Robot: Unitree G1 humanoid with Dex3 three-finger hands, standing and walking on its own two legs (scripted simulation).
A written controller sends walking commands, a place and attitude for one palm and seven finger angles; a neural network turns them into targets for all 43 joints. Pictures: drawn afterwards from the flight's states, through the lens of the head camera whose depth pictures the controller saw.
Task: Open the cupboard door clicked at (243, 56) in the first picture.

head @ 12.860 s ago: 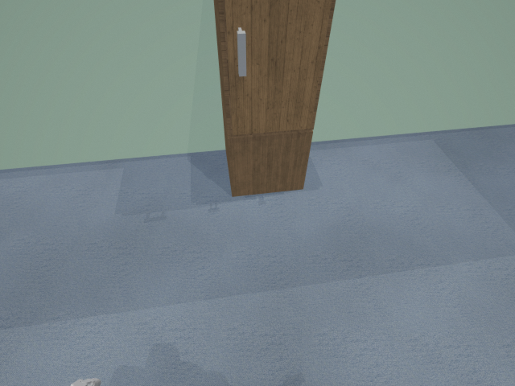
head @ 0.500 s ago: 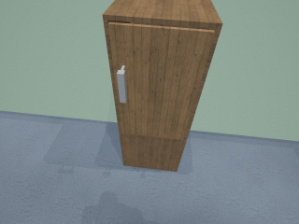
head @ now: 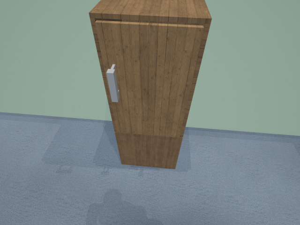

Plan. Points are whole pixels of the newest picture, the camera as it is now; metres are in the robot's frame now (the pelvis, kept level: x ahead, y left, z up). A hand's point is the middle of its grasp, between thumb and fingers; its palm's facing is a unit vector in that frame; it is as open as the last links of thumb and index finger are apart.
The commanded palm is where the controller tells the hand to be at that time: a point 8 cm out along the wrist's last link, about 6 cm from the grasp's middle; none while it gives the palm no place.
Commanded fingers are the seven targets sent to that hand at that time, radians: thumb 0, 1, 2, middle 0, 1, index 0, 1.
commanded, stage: look again from close up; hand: left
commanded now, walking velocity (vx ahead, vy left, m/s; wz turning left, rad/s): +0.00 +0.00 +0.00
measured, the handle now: (114, 83) +0.62 +0.19 +0.02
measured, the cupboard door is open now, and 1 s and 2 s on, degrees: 0 0 0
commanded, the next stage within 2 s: shuffle to correct the standing spot in 0.08 s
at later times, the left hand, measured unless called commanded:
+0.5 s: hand out of the picture -0.01 +0.16 -0.18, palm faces +0.08 -0.99 -0.13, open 7.4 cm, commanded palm none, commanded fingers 0.00 0.90 0.90 -0.20 -0.30 -0.20 -0.30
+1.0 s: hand out of the picture +0.09 +0.20 -0.19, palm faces +0.05 -0.99 -0.14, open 7.4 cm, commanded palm none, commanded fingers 0.00 0.90 0.90 -0.20 -0.30 -0.20 -0.30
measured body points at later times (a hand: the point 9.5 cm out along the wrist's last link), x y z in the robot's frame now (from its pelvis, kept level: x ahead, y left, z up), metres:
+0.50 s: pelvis +0.02 +0.00 +0.00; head +0.01 +0.02 +0.44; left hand -0.01 +0.21 -0.17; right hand -0.02 -0.22 -0.16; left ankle -0.02 +0.11 -0.74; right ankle +0.04 -0.14 -0.73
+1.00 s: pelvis +0.09 +0.04 +0.00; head +0.12 +0.06 +0.45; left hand +0.09 +0.25 -0.17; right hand +0.13 -0.20 -0.15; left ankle +0.11 +0.13 -0.74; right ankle +0.07 -0.11 -0.73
